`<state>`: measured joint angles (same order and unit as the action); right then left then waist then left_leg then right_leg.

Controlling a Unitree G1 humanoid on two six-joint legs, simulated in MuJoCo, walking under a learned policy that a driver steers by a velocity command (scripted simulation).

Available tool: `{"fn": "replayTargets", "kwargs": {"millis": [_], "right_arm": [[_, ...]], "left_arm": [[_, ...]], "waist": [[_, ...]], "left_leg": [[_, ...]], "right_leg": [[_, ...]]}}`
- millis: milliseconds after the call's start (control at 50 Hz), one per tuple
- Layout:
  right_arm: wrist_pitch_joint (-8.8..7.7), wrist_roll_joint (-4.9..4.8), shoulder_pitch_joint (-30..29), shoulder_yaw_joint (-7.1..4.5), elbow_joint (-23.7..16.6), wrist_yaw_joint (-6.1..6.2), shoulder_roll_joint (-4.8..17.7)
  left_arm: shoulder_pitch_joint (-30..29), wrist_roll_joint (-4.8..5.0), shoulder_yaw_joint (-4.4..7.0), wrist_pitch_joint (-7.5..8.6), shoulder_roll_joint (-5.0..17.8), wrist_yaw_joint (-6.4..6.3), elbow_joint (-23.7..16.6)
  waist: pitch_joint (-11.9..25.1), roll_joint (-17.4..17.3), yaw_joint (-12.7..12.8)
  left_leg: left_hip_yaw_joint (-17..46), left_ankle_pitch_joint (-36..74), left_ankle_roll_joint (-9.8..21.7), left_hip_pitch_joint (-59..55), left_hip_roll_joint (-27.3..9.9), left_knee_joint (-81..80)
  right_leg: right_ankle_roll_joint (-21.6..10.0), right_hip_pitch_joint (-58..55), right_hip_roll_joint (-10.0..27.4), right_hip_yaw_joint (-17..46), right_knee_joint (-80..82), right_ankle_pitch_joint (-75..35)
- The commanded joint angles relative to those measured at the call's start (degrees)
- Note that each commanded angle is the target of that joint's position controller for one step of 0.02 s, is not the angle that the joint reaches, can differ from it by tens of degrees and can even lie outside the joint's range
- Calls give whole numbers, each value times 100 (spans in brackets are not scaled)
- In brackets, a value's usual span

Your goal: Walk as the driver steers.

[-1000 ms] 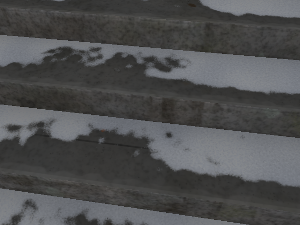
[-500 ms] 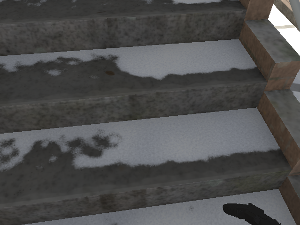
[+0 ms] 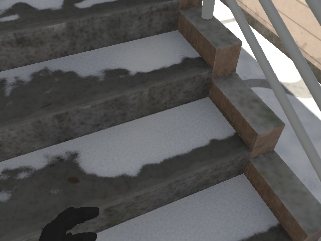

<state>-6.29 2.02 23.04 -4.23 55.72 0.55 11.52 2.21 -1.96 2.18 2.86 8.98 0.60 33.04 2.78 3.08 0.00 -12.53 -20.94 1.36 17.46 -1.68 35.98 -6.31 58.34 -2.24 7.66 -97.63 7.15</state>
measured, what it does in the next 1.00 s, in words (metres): climbs, turning left: right foot 0.15 m higher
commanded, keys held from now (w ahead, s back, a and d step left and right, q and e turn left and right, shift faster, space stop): w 0.10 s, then w+q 0.42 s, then q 0.48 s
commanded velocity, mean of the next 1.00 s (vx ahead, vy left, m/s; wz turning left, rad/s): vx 0.22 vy -0.07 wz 0.33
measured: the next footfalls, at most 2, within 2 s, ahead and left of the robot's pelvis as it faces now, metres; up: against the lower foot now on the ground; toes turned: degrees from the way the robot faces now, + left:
right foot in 0.30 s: +0.45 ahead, -0.18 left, +0.15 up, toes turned -9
left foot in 1.08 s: +0.39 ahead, +0.00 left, +0.15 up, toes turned +30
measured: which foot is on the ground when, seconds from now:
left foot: down 0.00-0.30, up 0.32-1.00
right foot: up 0.00-0.28, down 0.30-1.00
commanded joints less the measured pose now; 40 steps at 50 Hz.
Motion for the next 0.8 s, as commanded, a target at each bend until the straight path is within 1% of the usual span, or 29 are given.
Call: {"fn": "replayTargets", "kwargs": {"millis": [20, 60, 120, 160, 200, 220, 240, 260, 280, 300, 320, 340, 360, 380, 420, 440, 480, 500, 520, 560, 580, 600, 620, 660, 700, 720, 740, 780, 800], "right_arm": [[-328, -17, -525, 80, -389, 21, 254], [-443, -39, 138, -25, -217, 43, 571], [-368, 68, 1265, -62, 185, 120, 473], [-362, 117, 1655, -18, 445, 198, 290], [-145, -9, 1757, 10, 603, 295, 124], [-25, -30, 1210, 37, 392, 262, 197], [140, -229, 588, -10, 36, 77, 343], [-9, -321, 1119, -203, -32, 140, 871], [-118, -462, 865, -407, -123, 95, 1501], [-297, -597, 93, -536, -506, -110, 1820], [-378, -591, 322, -336, -932, -343, 1019], [-218, -693, -26, -316, -1188, -365, 975], [-106, -319, -90, -347, -1278, -193, 562], [4, -317, 284, -236, -1300, -93, 248], [371, 11, 322, -220, -1277, 115, 118], [587, 113, 296, -201, -1213, 238, 3], [890, 68, 160, -143, -1434, 435, -78], [1020, 207, -80, -75, -1505, 428, -145], [1117, 178, -262, -91, -1698, 445, 66], [1141, 58, -466, -143, -1799, 400, 393], [1075, 157, -462, -177, -1808, 353, 611], [1027, -3, -385, -242, -1751, 240, 733], [1048, -6, -404, -337, -1756, 201, 961], [1062, 110, -708, -275, -1837, 139, 694], [953, 114, -779, -222, -1880, 72, 754], [1007, 66, -720, -186, -1679, 118, 575], [1089, 73, -641, -128, -1690, 139, 484], [1072, 29, -752, -105, -1826, 103, 384], [984, 14, -813, -117, -2058, 75, 491]], "left_arm": [[421, -53, 10, -37, 121, -30, -80], [-76, -65, 15, -47, 11, -196, -257], [-1649, -184, -103, -23, -306, -274, -793], [-2667, 21, -227, 73, -369, -130, -1311], [-3411, 64, -449, 225, -599, 83, -1848], [-2782, 112, -480, 186, -630, 220, -1681], [-1437, 185, -398, 162, -620, 233, -1181], [-972, 290, -309, 15, -826, 213, -884], [509, 302, -68, -131, -372, 84, -556], [1920, 290, 100, -149, 223, -1, -145], [2041, 74, 237, 25, 840, -66, 10], [2125, -59, 372, 71, 1393, -152, -146], [1709, 333, 394, 73, 1586, -267, -230], [916, 488, 467, 56, 1390, -299, -68], [77, 463, 272, -91, 360, -310, -49], [-86, 291, 164, -163, 82, -316, 32], [47, 129, 109, -230, 63, -328, 106], [135, 48, 91, -216, 197, -385, 170], [309, -92, 115, -282, 415, -454, 193], [357, -38, 33, -203, 477, -480, 136], [152, 25, 31, -193, 679, -370, 10], [96, -45, 221, -87, 1162, -293, 86], [224, 29, 204, -100, 1152, -280, 83], [543, 33, 225, -102, 1260, -311, 111], [729, 146, 225, -185, 1300, -492, 108], [585, 41, 144, -181, 1016, -503, -69], [865, 149, 132, -138, 931, -499, 11], [977, 126, 104, -153, 940, -433, 95], [1169, 162, 220, -177, 1216, -420, 225]], "waist": [[-380, -728, 438], [-410, -705, 140], [-756, -614, -458], [-1000, -620, -706], [-1034, -688, -901], [-811, -475, -605], [-125, -424, -160], [389, -545, -289], [1150, -1159, 445], [1967, -1396, 1238], [2917, -339, 1082], [3962, 574, 1279], [3732, 747, 967], [3246, 106, 199], [1618, 226, -274], [752, 64, -403], [58, -13, -600], [-224, -204, -694], [-173, -147, -717], [-98, 239, -553], [79, 362, -650], [313, 771, -785], [187, 341, -814], [-57, -230, -637], [-357, -512, -558], [-697, -885, -428], [-509, -844, -246], [-418, 130, -164], [-116, 778, -184]], "left_leg": [[1098, 1917, 882, 200, -1194, -2341], [1308, 2394, 1059, -1128, -1515, -2592], [1756, 1894, 1106, -3403, -1890, -2750], [1667, 1534, 938, -3781, -1852, -2930], [1265, 1576, 775, -2815, -1468, -3732], [975, 1969, 904, -1713, -1174, -4158], [669, 3841, 1009, -449, -734, -3826], [1064, 8580, 592, -442, -1655, -3202], [1045, 10398, 271, -1207, -1694, -1939], [960, 10108, -51, -1390, -1216, -280], [1261, 6138, -340, 841, -460, 1888], [1074, -146, -595, 1245, 728, 5069], [2115, -562, -635, 1390, 650, 6545], [1928, -275, -677, 2016, 116, 6695], [1388, -21, -671, 2413, -262, 6289], [1328, 142, -630, 2362, -214, 6332], [1212, 335, -598, 2205, -129, 6118], [1345, 372, -593, 2155, -153, 5614], [1188, 183, -571, 2147, -115, 5025], [1107, 480, -485, 2038, 58, 5000], [1117, 754, -437, 1812, 36, 4498], [1002, 792, -287, 1791, 150, 5590], [1120, 848, -241, 2172, 221, 5884], [1211, 496, -128, 3279, 237, 6363], [1180, 628, -17, 3389, 219, 5610], [1256, 430, -161, 3058, 238, 5251], [1158, 439, -230, 2891, 221, 4843], [982, 192, -325, 2875, 34, 3879], [786, -253, -219, 2723, -7, 3776]], "right_leg": [[134, -119, 225, -343, 376, -381], [90, 1070, 336, -401, -409, 653], [-121, 3849, 830, -494, -1677, 2642], [-127, 4450, 1114, -571, -1259, 3428], [-179, 3059, 1305, -971, 591, 3014], [-164, 1204, 1224, -1582, 1920, 1978], [-244, -1814, 896, -1771, 2987, 1104], [-403, -3041, 306, -2188, 2642, 126], [-557, -3636, 83, -1864, 3143, 99], [-637, -4878, 58, -1288, 4545, -323], [-947, -7384, 1471, 783, 4788, -1506], [-1122, -7553, 3388, 2769, 6082, -6101], [-1360, -6700, 2884, 1824, 5711, -7468], [-1195, -6430, 2980, 1199, 5740, -6044], [-798, -5001, 2310, 373, 5902, -2849], [-759, -3942, 2199, 123, 6403, -1734], [-674, -2958, 2284, -296, 7165, -829], [-556, -2713, 2429, -323, 7400, -832], [-614, -3032, 2420, -709, 7535, -1070], [-641, -3377, 2451, -1135, 7730, -1555], [-632, -3160, 2068, -1364, 8226, 506], [-606, -2975, 2361, -887, 8363, 2320], [-522, -3114, 2387, -699, 8523, 3154], [-385, -4030, 2575, -607, 8523, 3278], [-146, -4357, 2515, -1066, 8606, 3200], [-191, -4345, 2647, -1517, 8191, 1120], [-98, -4550, 2621, -1749, 7986, 612], [-223, -4914, 2458, -1915, 8021, 1161], [-187, -4952, 2430, -1804, 8403, 2843]]}}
